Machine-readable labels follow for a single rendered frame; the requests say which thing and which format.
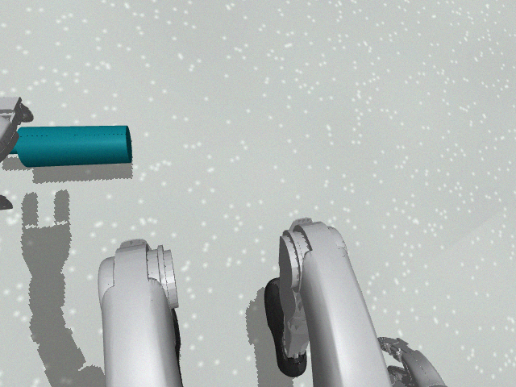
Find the left robot hand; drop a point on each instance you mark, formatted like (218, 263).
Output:
(12, 113)

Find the right robot foot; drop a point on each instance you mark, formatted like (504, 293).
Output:
(275, 317)

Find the right robot hand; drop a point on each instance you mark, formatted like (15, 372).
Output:
(417, 371)

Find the bottle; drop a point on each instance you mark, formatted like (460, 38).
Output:
(81, 145)

